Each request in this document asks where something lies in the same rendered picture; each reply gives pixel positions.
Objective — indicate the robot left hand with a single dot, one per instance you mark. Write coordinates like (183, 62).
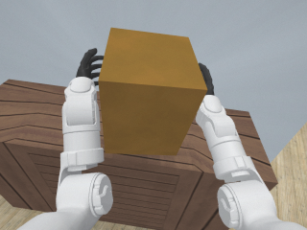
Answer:
(86, 66)

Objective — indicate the right robot forearm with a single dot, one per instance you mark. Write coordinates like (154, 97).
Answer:
(231, 163)

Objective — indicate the robot right hand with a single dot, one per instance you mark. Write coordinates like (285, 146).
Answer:
(207, 79)

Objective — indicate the left robot forearm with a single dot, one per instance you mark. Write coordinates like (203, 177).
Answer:
(81, 129)

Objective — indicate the pedestal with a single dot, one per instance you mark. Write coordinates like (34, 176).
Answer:
(159, 192)

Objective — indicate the robot right upper arm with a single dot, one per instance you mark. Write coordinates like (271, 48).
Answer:
(248, 205)

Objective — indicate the robot left upper arm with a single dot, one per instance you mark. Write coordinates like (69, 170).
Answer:
(81, 200)

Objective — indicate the carton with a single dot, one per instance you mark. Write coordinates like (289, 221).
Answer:
(151, 88)

